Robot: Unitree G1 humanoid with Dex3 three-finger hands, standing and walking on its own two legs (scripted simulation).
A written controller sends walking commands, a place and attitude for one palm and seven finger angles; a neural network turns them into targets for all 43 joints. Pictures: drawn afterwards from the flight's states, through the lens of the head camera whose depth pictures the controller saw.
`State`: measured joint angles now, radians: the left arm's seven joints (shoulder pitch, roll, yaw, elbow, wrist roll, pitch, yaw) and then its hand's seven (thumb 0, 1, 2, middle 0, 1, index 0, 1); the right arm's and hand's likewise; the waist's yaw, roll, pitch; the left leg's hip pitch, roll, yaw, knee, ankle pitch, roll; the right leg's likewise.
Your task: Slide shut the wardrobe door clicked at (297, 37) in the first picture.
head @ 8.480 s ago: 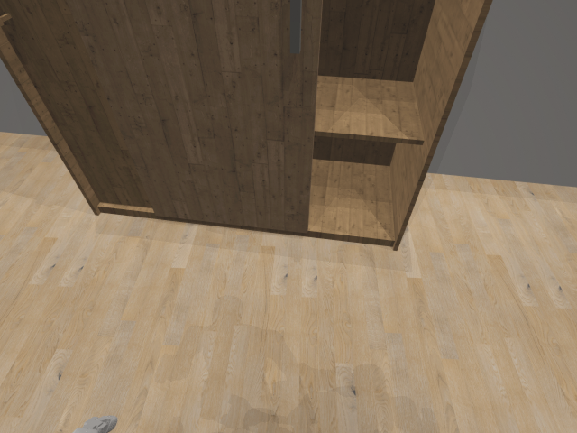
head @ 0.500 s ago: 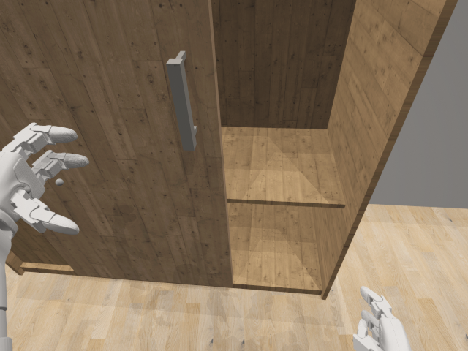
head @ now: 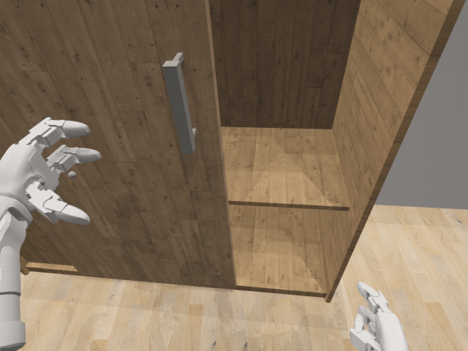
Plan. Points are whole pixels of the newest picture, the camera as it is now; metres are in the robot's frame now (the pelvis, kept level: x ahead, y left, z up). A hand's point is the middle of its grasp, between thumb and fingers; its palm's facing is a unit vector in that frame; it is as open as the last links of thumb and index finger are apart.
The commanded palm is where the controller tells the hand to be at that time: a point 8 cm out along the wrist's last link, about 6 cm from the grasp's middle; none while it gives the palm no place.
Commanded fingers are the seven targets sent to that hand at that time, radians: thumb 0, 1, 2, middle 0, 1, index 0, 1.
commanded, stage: move the hooked fingers beside the handle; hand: left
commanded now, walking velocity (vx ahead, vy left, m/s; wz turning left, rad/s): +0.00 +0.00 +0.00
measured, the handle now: (184, 105) +0.52 +0.15 +0.19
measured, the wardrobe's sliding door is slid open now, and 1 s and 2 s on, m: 0.38 0.38 0.38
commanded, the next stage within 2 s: none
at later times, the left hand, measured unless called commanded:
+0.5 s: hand (105, 149) +0.36 +0.24 +0.21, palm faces +0.01 -1.00 -0.07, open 14.0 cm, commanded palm +0.33 +0.29 +0.21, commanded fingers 0.00 -0.50 0.30 -0.30 -1.20 -0.30 -1.20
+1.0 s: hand (127, 130) +0.42 +0.23 +0.20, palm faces +0.03 -1.00 -0.05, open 14.0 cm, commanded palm +0.40 +0.28 +0.20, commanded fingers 0.00 -0.50 0.30 -0.30 -1.20 -0.30 -1.20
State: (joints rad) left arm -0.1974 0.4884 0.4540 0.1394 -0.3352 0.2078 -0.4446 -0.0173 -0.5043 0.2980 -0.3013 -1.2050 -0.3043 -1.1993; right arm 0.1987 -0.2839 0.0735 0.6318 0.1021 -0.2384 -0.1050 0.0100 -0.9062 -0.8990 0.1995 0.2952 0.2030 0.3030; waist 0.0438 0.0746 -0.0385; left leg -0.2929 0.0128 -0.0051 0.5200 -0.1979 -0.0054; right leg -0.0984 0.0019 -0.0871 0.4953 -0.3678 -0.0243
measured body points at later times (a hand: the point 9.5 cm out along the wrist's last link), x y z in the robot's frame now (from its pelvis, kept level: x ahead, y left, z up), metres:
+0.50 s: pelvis +0.00 +0.01 +0.00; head -0.01 -0.01 +0.45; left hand +0.35 +0.30 +0.21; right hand +0.16 -0.24 -0.09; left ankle +0.05 +0.13 -0.73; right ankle -0.06 -0.09 -0.73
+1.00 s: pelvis +0.00 +0.01 +0.00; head +0.00 -0.01 +0.45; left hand +0.41 +0.28 +0.20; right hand +0.11 -0.25 -0.10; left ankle +0.05 +0.13 -0.73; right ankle -0.06 -0.09 -0.73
